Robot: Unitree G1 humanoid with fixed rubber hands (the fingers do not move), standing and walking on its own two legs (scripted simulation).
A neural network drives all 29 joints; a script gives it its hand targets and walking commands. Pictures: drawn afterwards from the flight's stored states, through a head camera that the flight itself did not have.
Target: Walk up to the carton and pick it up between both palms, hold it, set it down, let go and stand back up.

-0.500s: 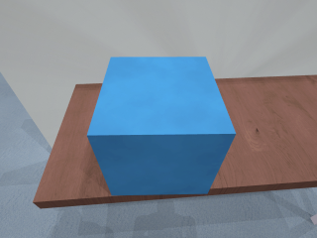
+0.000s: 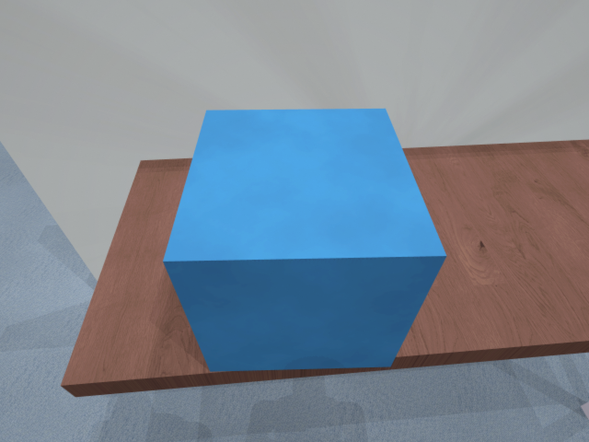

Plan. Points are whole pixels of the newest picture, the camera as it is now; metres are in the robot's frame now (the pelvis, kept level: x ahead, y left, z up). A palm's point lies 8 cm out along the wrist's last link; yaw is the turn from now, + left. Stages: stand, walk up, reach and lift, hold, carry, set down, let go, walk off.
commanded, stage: stand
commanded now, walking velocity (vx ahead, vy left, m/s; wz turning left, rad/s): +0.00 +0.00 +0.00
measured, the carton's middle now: (298, 238) +0.41 +0.01 +0.07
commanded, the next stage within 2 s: reach and lift in 0.12 s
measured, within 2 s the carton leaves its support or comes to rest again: neither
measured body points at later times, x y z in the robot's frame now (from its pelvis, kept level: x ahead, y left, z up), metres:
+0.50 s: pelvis -0.04 +0.00 -0.01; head -0.04 +0.02 +0.44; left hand +0.16 +0.19 -0.09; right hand +0.17 -0.20 -0.10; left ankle -0.02 +0.14 -0.74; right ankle -0.03 -0.11 -0.74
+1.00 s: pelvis -0.05 -0.01 +0.00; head -0.03 -0.01 +0.45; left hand +0.10 +0.22 -0.08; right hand +0.09 -0.22 -0.07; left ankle -0.02 +0.14 -0.74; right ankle -0.03 -0.11 -0.74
